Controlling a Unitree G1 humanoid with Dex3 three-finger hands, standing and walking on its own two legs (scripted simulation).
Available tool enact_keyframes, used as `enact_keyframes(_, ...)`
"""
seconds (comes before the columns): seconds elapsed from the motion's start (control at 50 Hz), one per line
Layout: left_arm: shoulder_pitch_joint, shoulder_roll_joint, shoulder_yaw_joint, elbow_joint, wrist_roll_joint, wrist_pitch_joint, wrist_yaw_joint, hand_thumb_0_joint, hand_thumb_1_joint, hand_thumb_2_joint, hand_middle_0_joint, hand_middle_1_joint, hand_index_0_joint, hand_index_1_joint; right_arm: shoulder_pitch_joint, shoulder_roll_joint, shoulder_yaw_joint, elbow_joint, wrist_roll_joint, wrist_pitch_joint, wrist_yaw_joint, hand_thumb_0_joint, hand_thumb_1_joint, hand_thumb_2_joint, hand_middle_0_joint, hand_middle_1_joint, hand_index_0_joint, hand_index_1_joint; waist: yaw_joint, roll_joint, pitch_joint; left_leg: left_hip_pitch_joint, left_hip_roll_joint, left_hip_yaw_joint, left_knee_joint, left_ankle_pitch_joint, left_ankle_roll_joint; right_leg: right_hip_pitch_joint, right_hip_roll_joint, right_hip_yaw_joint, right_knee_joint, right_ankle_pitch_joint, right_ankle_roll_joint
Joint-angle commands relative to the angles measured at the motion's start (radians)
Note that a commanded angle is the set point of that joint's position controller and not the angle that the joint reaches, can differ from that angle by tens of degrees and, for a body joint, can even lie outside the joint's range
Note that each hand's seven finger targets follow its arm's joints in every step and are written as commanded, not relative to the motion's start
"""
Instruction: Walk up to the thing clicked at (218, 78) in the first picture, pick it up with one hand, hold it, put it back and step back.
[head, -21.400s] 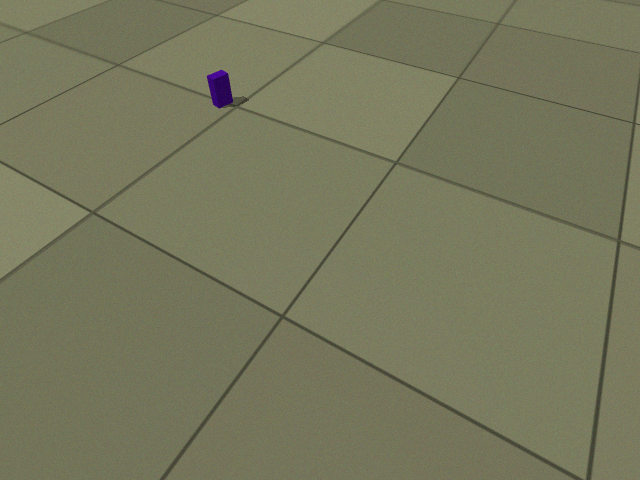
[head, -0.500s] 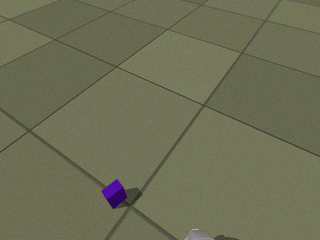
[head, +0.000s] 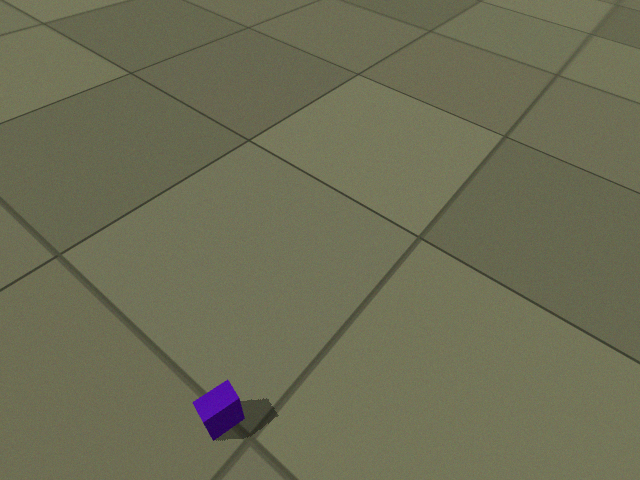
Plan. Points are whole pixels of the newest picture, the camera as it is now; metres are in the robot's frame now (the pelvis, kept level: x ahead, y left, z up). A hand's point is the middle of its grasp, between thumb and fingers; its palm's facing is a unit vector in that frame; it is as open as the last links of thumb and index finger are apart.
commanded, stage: walk up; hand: left
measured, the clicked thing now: (220, 411) +0.40 +0.25 -0.67
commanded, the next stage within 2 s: stand in 1.26 s
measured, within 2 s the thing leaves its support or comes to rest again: neither
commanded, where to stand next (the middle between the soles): +0.04 -0.03 m, yaw +1 degrees
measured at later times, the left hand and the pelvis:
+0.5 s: hand out of the picture +0.08 +0.24 -0.14, palm faces +0.03 -0.94 -0.34, open 7.4 cm; pelvis +0.01 -0.02 +0.02, yaw +1 degrees
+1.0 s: hand out of the picture +0.10 +0.24 -0.14, palm faces +0.00 -0.95 -0.32, open 7.4 cm; pelvis +0.02 -0.01 +0.02, yaw +1 degrees
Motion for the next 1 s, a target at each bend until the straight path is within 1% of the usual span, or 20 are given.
enact_keyframes(0.0, 0.022, 0.19, 0.048, 0.001, 0.004, -0.049, 0.018, 0.0, 0.9, 0.9, -0.2, -0.3, -0.2, -0.3, -0.086, -0.227, -0.043, -0.055, 0.022, -0.028, -0.011, 0.0, -0.9, -0.9, 0.2, 0.3, 0.2, 0.3, 0.029, 0.18, -0.107, 0.026, 0.149, -0.15, -0.139, 0.317, 0.048, 0.14, -0.07, 0.077, -0.157, 0.313, -0.024)
enact_keyframes(0.02, -0.011, 0.192, 0.041, 0.006, 0.005, -0.052, 0.019, 0.0, 0.9, 0.9, -0.2, -0.3, -0.2, -0.3, -0.069, -0.219, -0.039, -0.042, 0.026, -0.026, -0.011, 0.0, -0.9, -0.9, 0.2, 0.3, 0.2, 0.3, 0.009, 0.165, -0.134, 0.048, 0.13, -0.14, -0.147, 0.29, 0.037, 0.141, -0.084, 0.097, -0.158, 0.335, -0.03)
enact_keyframes(0.04, -0.046, 0.192, 0.035, 0.011, 0.004, -0.051, 0.016, 0.0, 0.9, 0.9, -0.2, -0.3, -0.2, -0.3, -0.068, -0.214, -0.04, -0.03, 0.026, -0.021, -0.011, 0.0, -0.9, -0.9, 0.2, 0.3, 0.2, 0.3, -0.01, 0.162, -0.122, 0.054, 0.121, -0.14, -0.201, 0.17, 0.032, 0.11, -0.082, 0.085, -0.153, 0.262, -0.029)
enact_keyframes(0.06, -0.072, 0.184, 0.028, 0.009, 0.004, -0.047, 0.013, 0.0, 0.9, 0.9, -0.2, -0.3, -0.2, -0.3, -0.088, -0.222, -0.04, -0.021, 0.022, -0.018, -0.012, 0.0, -0.9, -0.9, 0.2, 0.3, 0.2, 0.3, -0.011, 0.158, -0.102, 0.055, 0.13, -0.154, -0.248, 0.092, 0.034, 0.09, -0.072, 0.074, -0.163, 0.204, -0.016)
enact_keyframes(0.08, -0.066, 0.173, 0.022, 0.025, 0.0, -0.043, 0.011, 0.0, 0.9, 0.9, -0.2, -0.3, -0.2, -0.3, -0.126, -0.232, -0.04, -0.016, 0.021, -0.017, -0.011, 0.0, -0.9, -0.9, 0.2, 0.3, 0.2, 0.3, 0.003, 0.164, -0.088, 0.066, 0.14, -0.168, -0.265, 0.057, 0.034, 0.078, -0.063, 0.064, -0.18, 0.149, -0.01)
enact_keyframes(0.1, -0.054, 0.171, 0.017, 0.041, 0.001, -0.044, 0.011, 0.0, 0.9, 0.9, -0.2, -0.3, -0.2, -0.3, -0.153, -0.238, -0.038, -0.014, 0.02, -0.015, -0.01, 0.0, -0.9, -0.9, 0.2, 0.3, 0.2, 0.3, 0.011, 0.155, -0.088, 0.072, 0.146, -0.172, -0.256, 0.066, 0.038, 0.084, -0.068, 0.064, -0.205, 0.143, -0.009)
enact_keyframes(0.12, -0.055, 0.176, 0.017, 0.056, 0.005, -0.047, 0.012, 0.0, 0.9, 0.9, -0.2, -0.3, -0.2, -0.3, -0.163, -0.231, -0.034, -0.007, 0.023, -0.014, -0.009, 0.0, -0.9, -0.9, 0.2, 0.3, 0.2, 0.3, 0.01, 0.12, -0.092, 0.077, 0.142, -0.161, -0.236, 0.11, 0.038, 0.101, -0.079, 0.073, -0.229, 0.18, -0.012)
enact_keyframes(0.16, -0.079, 0.189, 0.02, 0.076, 0.006, -0.054, 0.013, 0.0, 0.9, 0.9, -0.2, -0.3, -0.2, -0.3, -0.16, -0.213, -0.029, 0.011, 0.027, -0.013, -0.009, 0.0, -0.9, -0.9, 0.2, 0.3, 0.2, 0.3, -0.006, 0.064, -0.093, 0.129, 0.112, -0.116, -0.205, 0.195, 0.027, 0.086, -0.1, 0.094, -0.259, 0.259, -0.02)
enact_keyframes(0.22, -0.108, 0.188, 0.019, 0.09, 0.007, -0.058, 0.015, 0.0, 0.9, 0.9, -0.2, -0.3, -0.2, -0.3, -0.17, -0.219, -0.028, 0.04, 0.028, -0.01, -0.008, 0.0, -0.9, -0.9, 0.2, 0.3, 0.2, 0.3, -0.013, 0.035, -0.097, 0.158, 0.111, -0.106, -0.213, 0.245, 0.025, 0.099, -0.108, 0.086, -0.287, 0.316, -0.011)
enact_keyframes(0.24, -0.102, 0.186, 0.019, 0.103, 0.006, -0.058, 0.016, 0.0, 0.9, 0.9, -0.2, -0.3, -0.2, -0.3, -0.186, -0.212, -0.027, 0.044, 0.028, -0.007, -0.007, 0.0, -0.9, -0.9, 0.2, 0.3, 0.2, 0.3, -0.007, 0.031, -0.083, 0.167, 0.109, -0.105, -0.215, 0.244, 0.023, 0.083, -0.109, 0.086, -0.298, 0.307, -0.008)
enact_keyframes(0.3, -0.12, 0.18, 0.022, 0.116, 0.007, -0.058, 0.018, 0.0, 0.9, 0.9, -0.2, -0.3, -0.2, -0.3, -0.198, -0.208, -0.028, 0.066, 0.025, -0.001, -0.006, 0.0, -0.9, -0.9, 0.2, 0.3, 0.2, 0.3, -0.01, 0.014, -0.086, 0.184, 0.113, -0.102, -0.232, 0.256, 0.019, 0.094, -0.107, 0.077, -0.323, 0.298, -0.001)
enact_keyframes(0.36, -0.126, 0.176, 0.022, 0.126, 0.01, -0.057, 0.019, 0.0, 0.9, 0.9, -0.2, -0.3, -0.2, -0.3, -0.216, -0.206, -0.026, 0.082, 0.022, 0.001, -0.005, 0.0, -0.9, -0.9, 0.2, 0.3, 0.2, 0.3, -0.006, 0.015, -0.088, 0.193, 0.112, -0.097, -0.253, 0.235, 0.017, 0.104, -0.11, 0.077, -0.344, 0.276, 0.003)
enact_keyframes(0.42, -0.143, 0.173, 0.024, 0.135, 0.008, -0.055, 0.02, 0.0, 0.9, 0.9, -0.2, -0.3, -0.2, -0.3, -0.215, -0.2, -0.024, 0.102, 0.018, 0.004, -0.005, 0.0, -0.9, -0.9, 0.2, 0.3, 0.2, 0.3, -0.008, 0.031, -0.053, 0.169, 0.109, -0.103, -0.284, 0.205, 0.006, 0.098, -0.108, 0.079, -0.362, 0.224, 0.004)
enact_keyframes(0.46, -0.139, 0.172, 0.026, 0.143, 0.012, -0.054, 0.021, 0.0, 0.9, 0.9, -0.2, -0.3, -0.2, -0.3, -0.228, -0.2, -0.026, 0.11, 0.017, 0.005, -0.005, 0.0, -0.9, -0.9, 0.2, 0.3, 0.2, 0.3, -0.004, 0.038, -0.059, 0.167, 0.111, -0.106, -0.293, 0.188, 0.008, 0.109, -0.105, 0.072, -0.369, 0.209, 0.004)
enact_keyframes(0.56, -0.143, 0.172, 0.031, 0.147, 0.016, -0.052, 0.02, 0.0, 0.9, 0.9, -0.2, -0.3, -0.2, -0.3, -0.225, -0.2, -0.023, 0.126, 0.014, 0.002, -0.005, 0.0, -0.9, -0.9, 0.2, 0.3, 0.2, 0.3, -0.002, 0.063, -0.074, 0.155, 0.111, -0.105, -0.311, 0.178, 0.006, 0.143, -0.103, 0.07, -0.375, 0.211, 0.006)
enact_keyframes(0.6, -0.135, 0.173, 0.033, 0.151, 0.016, -0.052, 0.02, 0.0, 0.9, 0.9, -0.2, -0.3, -0.2, -0.3, -0.227, -0.196, -0.022, 0.129, 0.014, 0.001, -0.006, 0.0, -0.9, -0.9, 0.2, 0.3, 0.2, 0.3, 0.001, 0.063, -0.096, 0.172, 0.113, -0.099, -0.302, 0.212, 0.007, 0.153, -0.102, 0.066, -0.369, 0.244, 0.007)
enact_keyframes(0.62, -0.148, 0.172, 0.032, 0.147, 0.016, -0.052, 0.019, 0.0, 0.9, 0.9, -0.2, -0.3, -0.2, -0.3, -0.215, -0.194, -0.02, 0.132, 0.014, 0.001, -0.007, 0.0, -0.9, -0.9, 0.2, 0.3, 0.2, 0.3, -0.004, 0.062, -0.101, 0.16, 0.111, -0.099, -0.307, 0.203, 0.004, 0.167, -0.106, 0.073, -0.372, 0.248, 0.006)
enact_keyframes(0.72, -0.156, 0.167, 0.031, 0.149, 0.016, -0.047, 0.02, 0.0, 0.9, 0.9, -0.2, -0.3, -0.2, -0.3, -0.214, -0.198, -0.02, 0.14, 0.012, 0.002, -0.01, 0.0, -0.9, -0.9, 0.2, 0.3, 0.2, 0.3, -0.006, 0.067, -0.081, 0.147, 0.111, -0.102, -0.317, 0.195, 0.004, 0.16, -0.1, 0.07, -0.373, 0.247, 0.006)
enact_keyframes(0.82, -0.151, 0.162, 0.034, 0.15, 0.015, -0.045, 0.02, 0.0, 0.9, 0.9, -0.2, -0.3, -0.2, -0.3, -0.196, -0.201, -0.021, 0.143, 0.012, -0.001, -0.011, 0.0, -0.9, -0.9, 0.2, 0.3, 0.2, 0.3, -0.006, 0.073, -0.103, 0.151, 0.121, -0.105, -0.319, 0.239, 0.005, 0.188, -0.097, 0.062, -0.364, 0.271, 0.007)
enact_keyframes(0.98, -0.154, 0.152, 0.034, 0.151, 0.013, -0.04, 0.021, 0.0, 0.9, 0.9, -0.2, -0.3, -0.2, -0.3, -0.189, -0.202, -0.026, 0.147, 0.012, -0.001, -0.014, 0.0, -0.9, -0.9, 0.2, 0.3, 0.2, 0.3, -0.011, 0.071, -0.096, 0.15, 0.12, -0.108, -0.329, 0.252, 0.004, 0.185, -0.094, 0.054, -0.357, 0.274, 0.006)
